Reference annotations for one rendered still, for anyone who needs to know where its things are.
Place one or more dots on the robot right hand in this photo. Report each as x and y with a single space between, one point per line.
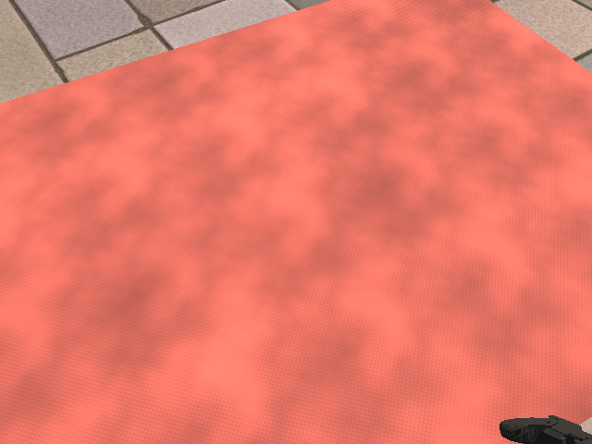
552 430

